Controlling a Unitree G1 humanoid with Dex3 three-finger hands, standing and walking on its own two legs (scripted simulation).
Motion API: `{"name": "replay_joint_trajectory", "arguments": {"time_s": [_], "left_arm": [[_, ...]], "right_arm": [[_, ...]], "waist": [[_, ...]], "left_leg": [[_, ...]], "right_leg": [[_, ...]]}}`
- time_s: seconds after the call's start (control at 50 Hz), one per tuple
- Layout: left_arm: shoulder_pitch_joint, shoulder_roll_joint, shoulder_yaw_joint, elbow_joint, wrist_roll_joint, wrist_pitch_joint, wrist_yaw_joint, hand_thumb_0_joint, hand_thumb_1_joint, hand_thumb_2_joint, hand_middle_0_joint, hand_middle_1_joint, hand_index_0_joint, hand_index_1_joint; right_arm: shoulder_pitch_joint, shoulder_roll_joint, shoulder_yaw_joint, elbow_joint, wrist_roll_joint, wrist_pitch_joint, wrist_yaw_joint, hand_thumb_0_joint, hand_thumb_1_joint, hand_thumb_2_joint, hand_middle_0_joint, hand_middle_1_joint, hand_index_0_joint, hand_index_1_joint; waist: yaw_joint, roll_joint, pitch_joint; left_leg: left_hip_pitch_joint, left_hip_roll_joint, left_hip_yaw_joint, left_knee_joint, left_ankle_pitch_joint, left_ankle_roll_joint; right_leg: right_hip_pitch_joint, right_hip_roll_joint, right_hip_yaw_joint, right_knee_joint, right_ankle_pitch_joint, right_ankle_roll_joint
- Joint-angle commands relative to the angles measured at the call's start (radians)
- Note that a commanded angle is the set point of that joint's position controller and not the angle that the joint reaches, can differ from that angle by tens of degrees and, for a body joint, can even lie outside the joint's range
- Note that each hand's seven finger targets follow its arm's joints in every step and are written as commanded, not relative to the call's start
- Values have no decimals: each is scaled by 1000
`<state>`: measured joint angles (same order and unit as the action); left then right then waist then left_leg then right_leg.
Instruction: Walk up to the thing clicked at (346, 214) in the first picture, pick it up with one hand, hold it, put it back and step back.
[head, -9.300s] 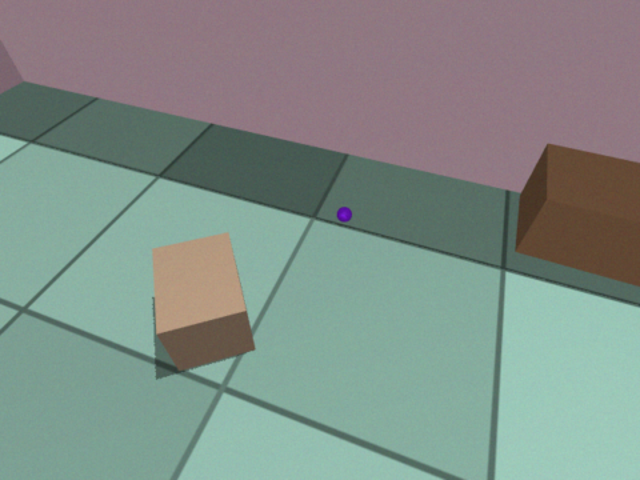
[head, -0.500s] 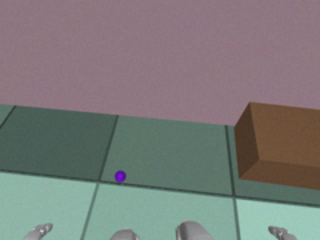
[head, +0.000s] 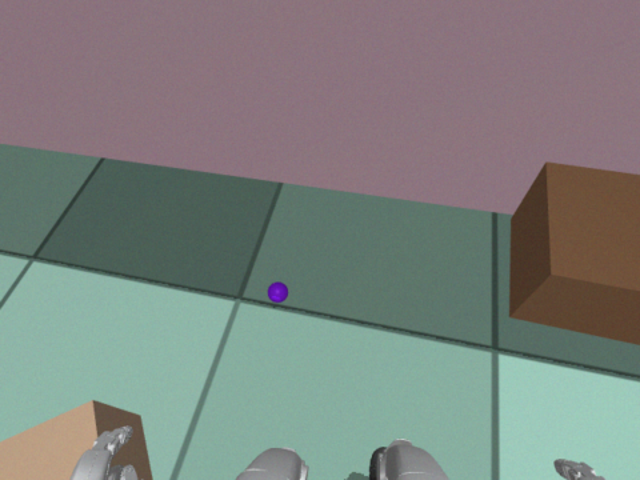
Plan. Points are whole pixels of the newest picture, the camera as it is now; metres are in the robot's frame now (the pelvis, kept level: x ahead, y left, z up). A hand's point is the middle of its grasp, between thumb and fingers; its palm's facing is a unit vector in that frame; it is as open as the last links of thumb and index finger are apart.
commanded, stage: walk up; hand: left
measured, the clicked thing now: (277, 292) +0.67 +0.22 -0.72
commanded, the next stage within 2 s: stand in 1.66 s
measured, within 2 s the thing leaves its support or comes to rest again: neither
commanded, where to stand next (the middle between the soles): +0.26 +0.03 m, yaw -7 degrees
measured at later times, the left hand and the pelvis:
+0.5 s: hand out of the picture -0.12 +0.33 -0.14, palm faces -0.08 -0.92 -0.39, open 7.4 cm; pelvis -0.14 +0.05 +0.01, yaw -5 degrees
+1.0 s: hand out of the picture -0.02 +0.33 -0.14, palm faces -0.09 -0.93 -0.36, open 7.4 cm; pelvis -0.12 +0.06 +0.01, yaw -6 degrees
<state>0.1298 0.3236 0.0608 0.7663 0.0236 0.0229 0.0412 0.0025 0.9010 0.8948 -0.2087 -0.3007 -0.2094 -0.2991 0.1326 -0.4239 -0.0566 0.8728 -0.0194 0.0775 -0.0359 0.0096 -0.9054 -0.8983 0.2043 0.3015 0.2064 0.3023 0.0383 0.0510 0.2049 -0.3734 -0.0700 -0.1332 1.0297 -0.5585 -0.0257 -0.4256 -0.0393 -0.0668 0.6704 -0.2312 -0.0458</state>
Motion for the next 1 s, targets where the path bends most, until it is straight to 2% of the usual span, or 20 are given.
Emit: {"name": "replay_joint_trajectory", "arguments": {"time_s": [0.0,0.08,0.1,0.12,0.14,0.18,0.22,0.36,0.42,0.46,0.48,0.52,0.56,0.7,0.78,0.8,0.82,0.84,0.92,0.98], "left_arm": [[59,316,92,-57,8,-12,19,0,900,900,-200,-300,-200,-300],[-55,332,85,-65,9,-4,14,0,900,900,-200,-300,-200,-300],[-35,287,71,-61,13,2,14,0,900,900,-200,-300,-200,-300],[11,214,55,-57,2,2,12,0,900,900,-200,-300,-200,-300],[-70,280,88,-54,12,0,28,0,900,900,-200,-300,-200,-300],[-25,264,94,3,-4,13,18,0,900,900,-200,-300,-200,-300],[124,273,101,59,-11,14,-2,0,900,900,-200,-300,-200,-300],[59,257,68,55,9,-29,-49,0,900,900,-200,-300,-200,-300],[120,249,60,95,13,-47,-49,0,900,900,-200,-300,-200,-300],[239,223,58,159,14,-61,-45,0,900,900,-200,-300,-200,-300],[257,249,71,172,21,-68,-40,0,900,900,-200,-300,-200,-300],[217,396,102,141,33,-70,-38,0,900,900,-200,-300,-200,-300],[102,352,91,92,19,-86,-34,0,900,900,-200,-300,-200,-300],[140,328,82,85,10,-86,-40,0,900,900,-200,-300,-200,-300],[80,277,43,60,-3,-62,-45,0,900,900,-200,-300,-200,-300],[106,228,24,59,-9,-58,-45,0,900,900,-200,-300,-200,-300],[116,172,12,53,-27,-54,-46,0,900,900,-200,-300,-200,-300],[109,280,46,82,-17,-42,-31,0,900,900,-200,-300,-200,-300],[153,264,42,120,-22,-45,-41,0,900,900,-200,-300,-200,-300],[123,244,43,130,-12,-42,-53,0,900,900,-200,-300,-200,-300]], "right_arm": [[89,-160,-49,-63,-1,-10,6,0,-900,-900,200,300,200,300],[235,-163,-67,-8,-8,2,43,0,-900,-900,200,300,200,300],[225,-185,-79,-10,-25,0,49,0,-900,-900,200,300,200,300],[135,-257,-85,-41,-44,-2,51,0,-900,-900,200,300,200,300],[57,-351,-105,-79,-22,-5,53,0,-900,-900,200,300,200,300],[-115,-234,-61,-100,-37,-28,31,0,-900,-900,200,300,200,300],[-145,-213,-52,-109,-36,-44,19,0,-900,-900,200,300,200,300],[75,-221,-81,-57,-31,-90,31,0,-900,-900,200,300,200,300],[69,-238,-88,-71,-32,-81,40,0,-900,-900,200,300,200,300],[13,-229,-85,-86,-26,-70,46,0,-900,-900,200,300,200,300],[21,-182,-72,-89,-22,-67,47,0,-900,-900,200,300,200,300],[-61,-133,-59,-114,-10,-70,46,0,-900,-900,200,300,200,300],[-15,-176,-73,-79,-4,-79,49,0,-900,-900,200,300,200,300],[13,-142,-62,-49,-12,-113,61,0,-900,-900,200,300,200,300],[131,-130,-74,11,-10,-130,45,0,-900,-900,200,300,200,300],[177,-165,-85,18,-18,-136,36,0,-900,-900,200,300,200,300],[197,-244,-94,5,-26,-144,30,0,-900,-900,200,300,200,300],[181,-295,-105,1,-8,-143,33,0,-900,-900,200,300,200,300],[68,-218,-73,-21,-12,-149,24,0,-900,-900,200,300,200,300],[50,-210,-64,-26,-21,-138,25,0,-900,-900,200,300,200,300]], "waist": [[2,-233,-323],[-102,-220,-299],[-111,-84,-257],[-84,251,-190],[-122,278,-148],[-17,50,-60],[47,80,-83],[-98,125,-192],[-79,134,-199],[-16,106,-191],[-5,31,-193],[37,-247,-84],[-10,-117,5],[13,-212,-78],[-58,-133,-167],[-77,-19,-219],[-81,171,-242],[-82,89,-228],[-18,96,-135],[-39,134,-163]], "left_leg": [[-10,36,59,-93,2,15],[241,81,122,-429,168,91],[267,131,-4,-525,143,129],[201,368,-348,-723,108,215],[-88,505,-471,-820,120,348],[-206,373,-248,-762,280,254],[-92,301,-125,-733,186,191],[316,326,-160,-731,-52,228],[253,343,-123,-709,-7,235],[118,297,-26,-642,27,185],[15,255,17,-561,17,136],[-206,84,137,-188,15,13],[-213,106,-15,-78,99,29],[-75,107,127,-331,156,9],[293,46,189,-570,335,25],[380,139,52,-636,300,54],[386,378,-346,-762,162,159],[249,471,-441,-782,64,272],[155,345,-132,-710,300,209],[71,321,-66,-682,381,201]], "right_leg": [[298,-266,328,-195,383,-156],[40,-217,257,-202,-55,-47],[-91,-140,212,-44,-214,-7],[-279,71,58,271,-405,34],[-125,136,157,504,-470,55],[-72,174,290,695,-308,42],[-89,159,262,677,-185,39],[-75,81,154,157,-306,83],[81,60,86,-70,-367,42],[291,82,33,-335,-136,10],[399,61,105,-380,-99,-8],[232,-282,655,-516,-675,-179],[187,-276,587,-484,-549,-182],[266,-181,305,-377,-82,-132],[99,-104,179,-144,73,-74],[51,-43,130,13,83,-43],[-89,94,81,227,-184,15],[-18,52,168,320,-386,8],[-1,-15,177,228,-276,13],[135,6,91,68,-235,30]]}}
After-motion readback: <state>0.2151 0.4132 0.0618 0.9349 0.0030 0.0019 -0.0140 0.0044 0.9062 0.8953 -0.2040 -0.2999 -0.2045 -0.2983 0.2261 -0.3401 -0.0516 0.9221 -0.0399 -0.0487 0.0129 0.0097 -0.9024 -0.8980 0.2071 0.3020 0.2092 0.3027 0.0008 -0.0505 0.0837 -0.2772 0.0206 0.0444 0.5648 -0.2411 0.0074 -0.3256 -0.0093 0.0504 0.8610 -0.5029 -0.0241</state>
